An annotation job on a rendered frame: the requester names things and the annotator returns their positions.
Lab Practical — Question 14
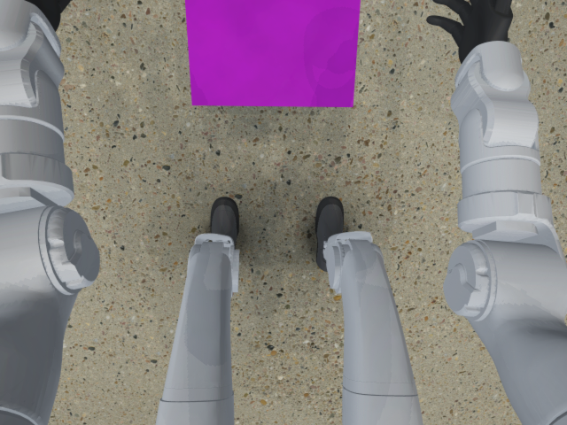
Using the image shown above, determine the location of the right robot shin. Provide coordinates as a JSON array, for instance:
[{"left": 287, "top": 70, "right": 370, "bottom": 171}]
[{"left": 323, "top": 231, "right": 384, "bottom": 274}]

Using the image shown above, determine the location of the left robot hand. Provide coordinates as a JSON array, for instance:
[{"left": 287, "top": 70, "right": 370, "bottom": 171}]
[{"left": 25, "top": 0, "right": 72, "bottom": 32}]

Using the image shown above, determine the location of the right robot hand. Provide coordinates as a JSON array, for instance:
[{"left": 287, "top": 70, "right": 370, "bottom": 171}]
[{"left": 426, "top": 0, "right": 513, "bottom": 64}]

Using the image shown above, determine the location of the robot left upper arm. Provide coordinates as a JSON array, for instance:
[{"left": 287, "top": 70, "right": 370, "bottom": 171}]
[{"left": 0, "top": 205, "right": 100, "bottom": 425}]

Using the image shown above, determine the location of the robot right upper arm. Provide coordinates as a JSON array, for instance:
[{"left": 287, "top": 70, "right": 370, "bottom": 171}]
[{"left": 443, "top": 239, "right": 567, "bottom": 425}]

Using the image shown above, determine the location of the carton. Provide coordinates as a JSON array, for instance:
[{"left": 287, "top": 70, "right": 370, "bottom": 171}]
[{"left": 185, "top": 0, "right": 361, "bottom": 107}]

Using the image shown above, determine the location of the robot right thigh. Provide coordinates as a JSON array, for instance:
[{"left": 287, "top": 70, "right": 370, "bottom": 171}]
[{"left": 329, "top": 239, "right": 423, "bottom": 425}]

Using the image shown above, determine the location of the robot left forearm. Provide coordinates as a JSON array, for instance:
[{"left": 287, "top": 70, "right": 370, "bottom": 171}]
[{"left": 0, "top": 0, "right": 74, "bottom": 213}]

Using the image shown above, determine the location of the robot right forearm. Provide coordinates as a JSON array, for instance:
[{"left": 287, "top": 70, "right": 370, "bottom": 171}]
[{"left": 450, "top": 41, "right": 567, "bottom": 268}]

